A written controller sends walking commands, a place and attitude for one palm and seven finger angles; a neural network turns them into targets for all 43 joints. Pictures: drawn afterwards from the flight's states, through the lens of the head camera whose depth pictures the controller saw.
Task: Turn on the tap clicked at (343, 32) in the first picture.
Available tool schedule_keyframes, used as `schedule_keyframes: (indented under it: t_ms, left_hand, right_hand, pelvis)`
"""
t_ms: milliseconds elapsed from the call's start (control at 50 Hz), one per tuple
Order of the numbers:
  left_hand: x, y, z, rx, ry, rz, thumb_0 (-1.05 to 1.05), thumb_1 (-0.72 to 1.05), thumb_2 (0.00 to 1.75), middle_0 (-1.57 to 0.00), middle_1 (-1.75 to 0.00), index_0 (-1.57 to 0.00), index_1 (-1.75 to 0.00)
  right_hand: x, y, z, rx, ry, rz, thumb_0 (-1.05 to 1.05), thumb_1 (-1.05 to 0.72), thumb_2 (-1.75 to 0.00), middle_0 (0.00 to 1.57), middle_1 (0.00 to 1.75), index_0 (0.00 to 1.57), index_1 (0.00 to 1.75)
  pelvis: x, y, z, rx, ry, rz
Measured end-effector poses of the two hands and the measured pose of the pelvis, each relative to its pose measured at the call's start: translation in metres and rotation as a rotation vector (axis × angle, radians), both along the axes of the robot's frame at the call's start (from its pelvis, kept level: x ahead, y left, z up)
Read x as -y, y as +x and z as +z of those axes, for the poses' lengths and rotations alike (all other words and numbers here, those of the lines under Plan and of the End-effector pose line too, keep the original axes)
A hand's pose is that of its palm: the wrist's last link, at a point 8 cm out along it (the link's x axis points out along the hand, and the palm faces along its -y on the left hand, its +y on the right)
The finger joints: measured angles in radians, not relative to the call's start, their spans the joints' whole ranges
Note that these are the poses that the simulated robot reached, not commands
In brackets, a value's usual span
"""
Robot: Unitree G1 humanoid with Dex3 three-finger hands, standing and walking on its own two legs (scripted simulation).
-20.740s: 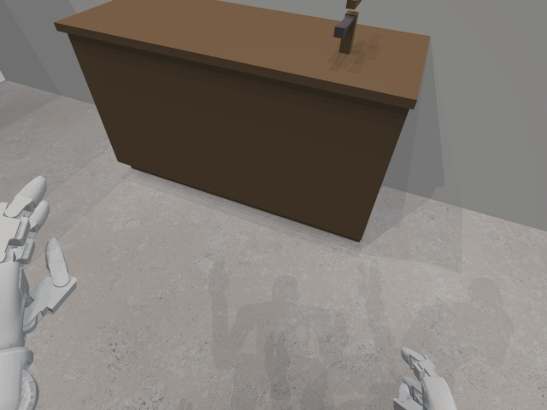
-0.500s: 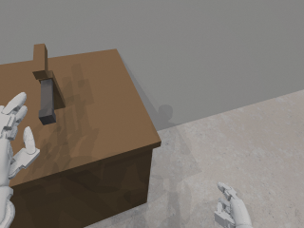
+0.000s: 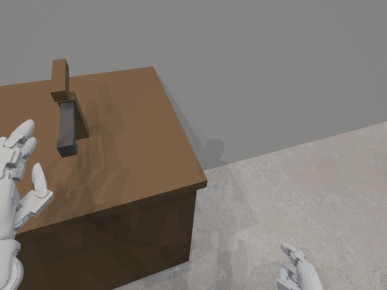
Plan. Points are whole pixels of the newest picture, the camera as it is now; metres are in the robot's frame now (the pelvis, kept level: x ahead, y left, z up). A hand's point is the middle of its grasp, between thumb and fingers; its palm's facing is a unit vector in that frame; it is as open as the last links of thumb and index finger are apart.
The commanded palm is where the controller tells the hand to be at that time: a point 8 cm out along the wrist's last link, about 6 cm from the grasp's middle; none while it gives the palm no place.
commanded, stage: turn the palm inward beside the body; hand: left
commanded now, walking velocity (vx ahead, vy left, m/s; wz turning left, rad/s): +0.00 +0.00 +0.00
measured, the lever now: (67, 146) +0.33 +0.28 +0.13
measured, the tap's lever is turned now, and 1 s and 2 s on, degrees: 0 0 0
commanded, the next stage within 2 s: none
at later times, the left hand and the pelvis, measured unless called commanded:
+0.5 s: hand (43, 210) +0.18 +0.23 +0.18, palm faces +0.57 -0.78 -0.26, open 7.4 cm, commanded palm +0.13 +0.26 +0.18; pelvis -0.02 -0.06 -0.02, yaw +4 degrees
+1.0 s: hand (69, 200) +0.20 +0.21 +0.17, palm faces +0.51 -0.83 -0.24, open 7.4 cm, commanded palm +0.14 +0.24 +0.19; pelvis +0.02 -0.06 -0.02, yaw +3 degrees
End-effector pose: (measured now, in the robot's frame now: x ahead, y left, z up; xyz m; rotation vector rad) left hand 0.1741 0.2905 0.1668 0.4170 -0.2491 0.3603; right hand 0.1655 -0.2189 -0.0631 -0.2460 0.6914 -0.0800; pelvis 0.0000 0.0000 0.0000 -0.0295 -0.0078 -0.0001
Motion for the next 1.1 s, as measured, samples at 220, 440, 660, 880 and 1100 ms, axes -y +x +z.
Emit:
schedule_keyframes:
  t_ms: [220,440,660,880,1100]
  left_hand:
    - [-0.014,0.027,0.035,0.102,-0.058,0.033,0.02,0.89,0.89,-0.21,-0.30,-0.21,-0.31]
    - [0.035,-0.028,0.000,-0.017,-0.053,0.089,0.02,0.89,0.89,-0.22,-0.30,-0.21,-0.31]
    - [0.040,-0.029,0.012,-0.058,-0.093,0.183,0.02,0.90,0.90,-0.21,-0.30,-0.20,-0.30]
    - [0.050,-0.012,0.022,0.004,-0.114,0.144,0.02,0.89,0.89,-0.21,-0.30,-0.21,-0.31]
    - [0.056,-0.023,0.009,-0.052,-0.174,0.147,0.02,0.90,0.89,-0.21,-0.30,-0.20,-0.30]
  right_hand:
    - [-0.003,0.001,-0.019,-0.020,0.033,0.121,0.01,-0.90,-0.90,0.20,0.30,0.21,0.30]
    - [0.028,0.020,-0.009,0.051,0.013,0.133,0.01,-0.90,-0.90,0.20,0.30,0.21,0.30]
    - [0.056,0.032,-0.025,0.056,0.008,0.102,0.01,-0.90,-0.90,0.20,0.30,0.21,0.30]
    - [0.069,0.041,-0.026,0.042,0.036,0.031,0.01,-0.90,-0.90,0.20,0.30,0.21,0.30]
    - [0.055,0.055,-0.016,0.105,0.013,0.059,0.01,-0.90,-0.90,0.20,0.30,0.20,0.30]
  pelvis:
    - [0.010,-0.016,-0.007,-0.003,0.030,0.022]
    - [0.044,-0.022,-0.014,0.025,0.028,0.040]
    - [0.071,-0.019,-0.018,0.045,0.017,0.080]
    - [0.073,0.015,-0.016,-0.004,0.043,0.041]
    - [0.058,0.013,-0.016,-0.003,0.041,0.056]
